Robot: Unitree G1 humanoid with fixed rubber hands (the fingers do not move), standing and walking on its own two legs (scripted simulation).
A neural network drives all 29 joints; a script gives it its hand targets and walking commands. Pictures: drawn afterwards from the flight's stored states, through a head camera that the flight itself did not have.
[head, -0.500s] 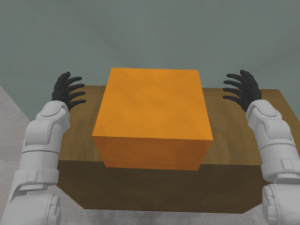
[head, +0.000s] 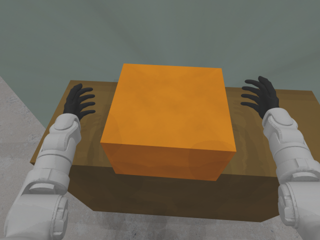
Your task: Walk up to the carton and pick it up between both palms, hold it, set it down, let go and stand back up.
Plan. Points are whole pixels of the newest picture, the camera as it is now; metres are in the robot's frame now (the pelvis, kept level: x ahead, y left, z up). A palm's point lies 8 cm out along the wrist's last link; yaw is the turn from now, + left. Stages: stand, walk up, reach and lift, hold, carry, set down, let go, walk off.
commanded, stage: reach and lift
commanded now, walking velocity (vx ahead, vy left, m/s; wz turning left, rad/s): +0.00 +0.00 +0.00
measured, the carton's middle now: (168, 120) +0.43 +0.00 +0.01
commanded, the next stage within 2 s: none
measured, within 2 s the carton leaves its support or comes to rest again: neither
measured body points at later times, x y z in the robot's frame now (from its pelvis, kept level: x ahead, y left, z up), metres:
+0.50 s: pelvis +0.01 +0.00 +0.00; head +0.09 +0.00 +0.44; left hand +0.42 +0.24 +0.04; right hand +0.45 -0.23 +0.05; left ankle +0.00 +0.13 -0.74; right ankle -0.01 -0.12 -0.74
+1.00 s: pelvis +0.00 +0.00 +0.00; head +0.06 +0.00 +0.44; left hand +0.40 +0.22 +0.04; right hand +0.43 -0.21 +0.06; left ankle +0.00 +0.13 -0.74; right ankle -0.01 -0.12 -0.74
